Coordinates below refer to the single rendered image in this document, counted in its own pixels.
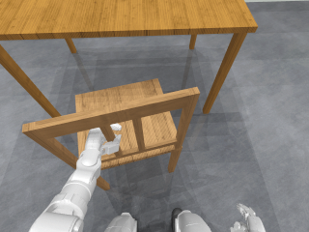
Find chair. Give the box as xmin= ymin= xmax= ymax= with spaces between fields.
xmin=22 ymin=78 xmax=200 ymax=190

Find robot right hand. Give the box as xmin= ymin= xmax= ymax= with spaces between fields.
xmin=230 ymin=203 xmax=266 ymax=232

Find robot left forearm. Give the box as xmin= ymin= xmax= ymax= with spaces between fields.
xmin=28 ymin=148 xmax=101 ymax=232

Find right robot shin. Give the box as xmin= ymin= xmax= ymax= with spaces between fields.
xmin=178 ymin=210 xmax=191 ymax=216

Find left robot thigh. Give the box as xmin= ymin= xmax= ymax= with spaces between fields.
xmin=104 ymin=215 xmax=137 ymax=232

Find robot left hand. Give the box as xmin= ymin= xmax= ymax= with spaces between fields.
xmin=84 ymin=123 xmax=122 ymax=156

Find table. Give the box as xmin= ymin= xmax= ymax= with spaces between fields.
xmin=0 ymin=0 xmax=259 ymax=118

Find left robot upper arm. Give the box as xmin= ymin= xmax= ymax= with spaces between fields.
xmin=31 ymin=212 xmax=84 ymax=232

